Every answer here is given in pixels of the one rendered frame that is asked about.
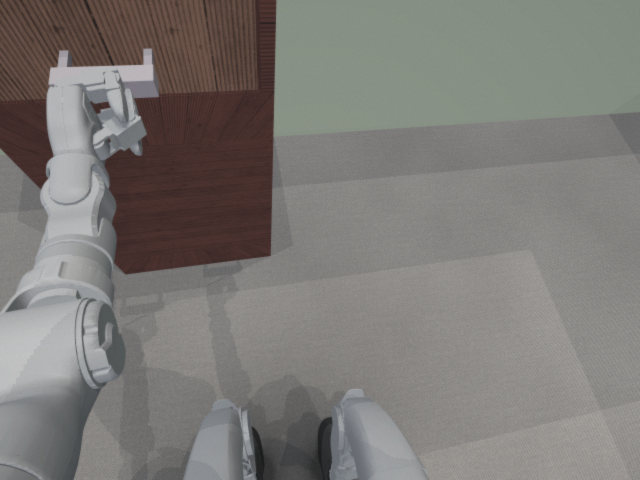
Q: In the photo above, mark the left robot upper arm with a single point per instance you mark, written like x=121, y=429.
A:
x=54, y=360

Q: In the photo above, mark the handle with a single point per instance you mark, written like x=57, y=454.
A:
x=141, y=79

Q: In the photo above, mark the cabinet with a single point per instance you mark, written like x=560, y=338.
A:
x=201, y=192

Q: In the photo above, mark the left robot forearm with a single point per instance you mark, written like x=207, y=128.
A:
x=76, y=256

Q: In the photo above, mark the left robot hand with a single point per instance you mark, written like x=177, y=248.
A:
x=72, y=121

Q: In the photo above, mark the robot right shin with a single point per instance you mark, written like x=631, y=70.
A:
x=343, y=466

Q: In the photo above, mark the right robot thigh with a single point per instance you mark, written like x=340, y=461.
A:
x=380, y=449

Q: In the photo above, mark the drawer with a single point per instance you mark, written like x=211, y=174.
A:
x=198, y=45

